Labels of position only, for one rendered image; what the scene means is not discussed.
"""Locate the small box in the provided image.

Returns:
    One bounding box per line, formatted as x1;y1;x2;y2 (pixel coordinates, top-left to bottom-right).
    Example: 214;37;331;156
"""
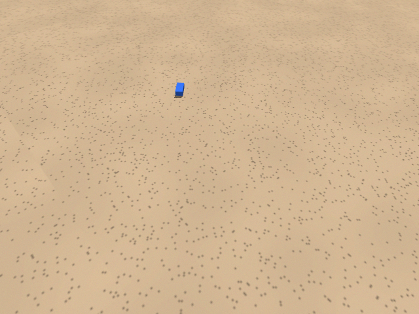
175;82;184;96

